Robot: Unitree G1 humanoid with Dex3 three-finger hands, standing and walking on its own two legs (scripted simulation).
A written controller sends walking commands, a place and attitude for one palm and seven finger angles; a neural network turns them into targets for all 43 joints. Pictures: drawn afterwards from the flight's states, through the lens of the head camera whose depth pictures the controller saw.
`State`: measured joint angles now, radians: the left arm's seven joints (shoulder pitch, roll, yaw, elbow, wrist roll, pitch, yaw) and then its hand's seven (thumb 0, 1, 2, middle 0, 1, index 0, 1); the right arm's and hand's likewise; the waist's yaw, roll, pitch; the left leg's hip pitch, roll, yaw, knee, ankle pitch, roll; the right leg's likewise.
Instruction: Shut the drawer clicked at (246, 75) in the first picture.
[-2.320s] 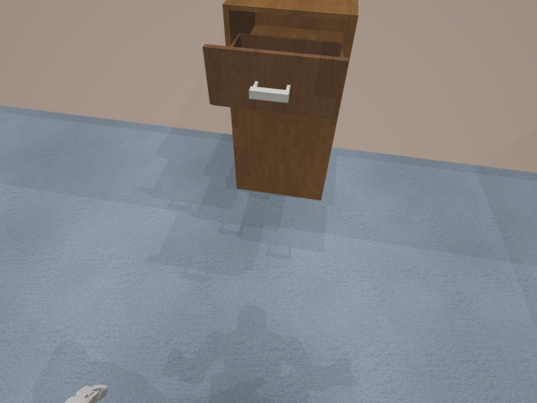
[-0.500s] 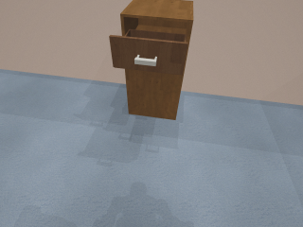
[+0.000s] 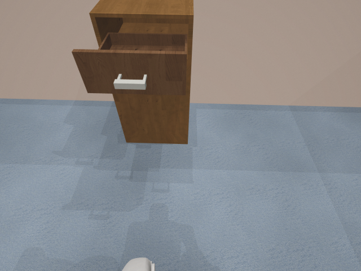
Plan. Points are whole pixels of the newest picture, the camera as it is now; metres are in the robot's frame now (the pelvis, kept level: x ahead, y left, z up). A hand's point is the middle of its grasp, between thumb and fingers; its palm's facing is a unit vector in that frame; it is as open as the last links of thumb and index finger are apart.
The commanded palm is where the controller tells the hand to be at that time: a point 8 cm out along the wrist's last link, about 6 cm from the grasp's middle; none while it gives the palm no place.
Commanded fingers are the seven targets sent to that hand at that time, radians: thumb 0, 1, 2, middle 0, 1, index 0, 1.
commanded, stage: walk to a spot facing it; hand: left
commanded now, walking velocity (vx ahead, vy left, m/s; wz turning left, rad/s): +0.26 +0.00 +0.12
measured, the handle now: (131, 80) +0.73 +0.23 +0.00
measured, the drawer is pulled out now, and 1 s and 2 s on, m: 0.30 0.30 0.30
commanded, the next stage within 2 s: take the last steps up to it in 0.02 s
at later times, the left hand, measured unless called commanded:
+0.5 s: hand (100, 243) +0.22 +0.24 -0.18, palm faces +0.06 -0.99 -0.15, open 7.4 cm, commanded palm none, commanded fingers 0.00 0.90 0.90 -0.20 -0.30 -0.20 -0.30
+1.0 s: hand (137, 172) +0.44 +0.17 -0.16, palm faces +0.09 -0.98 -0.19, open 7.1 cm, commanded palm none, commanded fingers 0.00 0.90 0.90 -0.20 -0.30 -0.20 -0.30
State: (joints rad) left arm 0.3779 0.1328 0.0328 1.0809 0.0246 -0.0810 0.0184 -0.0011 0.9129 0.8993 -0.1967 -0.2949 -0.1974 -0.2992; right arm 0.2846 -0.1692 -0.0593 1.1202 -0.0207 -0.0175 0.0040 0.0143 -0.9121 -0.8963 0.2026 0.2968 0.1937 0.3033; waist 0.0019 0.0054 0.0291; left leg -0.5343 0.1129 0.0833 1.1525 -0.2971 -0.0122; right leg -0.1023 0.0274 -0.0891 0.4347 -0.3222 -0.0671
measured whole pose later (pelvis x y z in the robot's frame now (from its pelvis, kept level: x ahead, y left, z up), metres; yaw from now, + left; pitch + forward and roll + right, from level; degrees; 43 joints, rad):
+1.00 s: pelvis +0.35 +0.00 +0.00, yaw +1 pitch -2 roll -1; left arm 0.19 0.13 0.07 1.01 0.01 -0.08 0.03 -0.03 0.95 0.90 -0.20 -0.30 -0.20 -0.30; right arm 0.40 -0.12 -0.05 1.16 -0.02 -0.01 -0.01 0.01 -0.91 -0.90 0.20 0.30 0.19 0.30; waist -0.03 0.03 0.04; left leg -0.38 0.08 0.07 1.08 -0.43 0.01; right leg -0.21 -0.03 -0.17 0.48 -0.24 -0.04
